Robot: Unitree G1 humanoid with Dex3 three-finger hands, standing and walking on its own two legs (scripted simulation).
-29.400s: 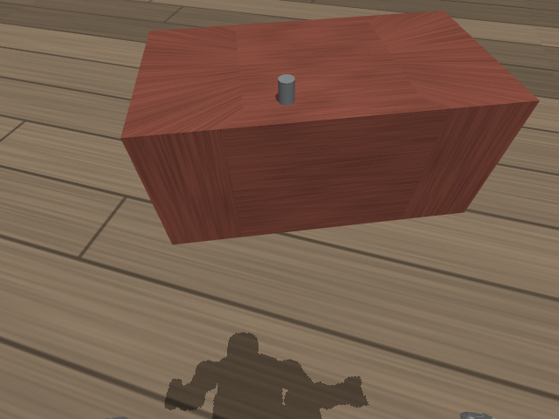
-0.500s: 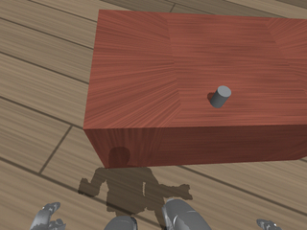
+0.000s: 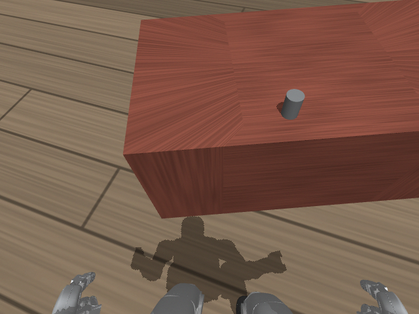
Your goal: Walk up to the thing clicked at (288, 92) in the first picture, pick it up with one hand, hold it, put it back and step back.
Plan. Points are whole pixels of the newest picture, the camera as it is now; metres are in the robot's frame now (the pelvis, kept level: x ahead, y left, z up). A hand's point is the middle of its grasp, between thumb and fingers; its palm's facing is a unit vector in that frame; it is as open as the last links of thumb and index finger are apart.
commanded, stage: step back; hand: right
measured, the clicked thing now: (292, 104) +0.68 -0.22 -0.13
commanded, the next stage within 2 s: none
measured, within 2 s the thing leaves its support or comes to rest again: neither
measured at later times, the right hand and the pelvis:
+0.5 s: hand out of the picture +0.00 -0.29 -0.13, palm faces -0.06 +0.89 -0.45, open 7.4 cm; pelvis -0.14 -0.02 -0.01, yaw -1 degrees
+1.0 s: hand out of the picture -0.20 -0.31 -0.15, palm faces -0.14 +0.90 -0.41, open 7.4 cm; pelvis -0.30 -0.06 -0.01, yaw +5 degrees
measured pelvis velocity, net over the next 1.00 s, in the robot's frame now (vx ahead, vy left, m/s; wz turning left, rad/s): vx -0.30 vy -0.06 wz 0.08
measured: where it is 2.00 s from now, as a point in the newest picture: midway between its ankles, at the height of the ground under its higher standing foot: outside the picture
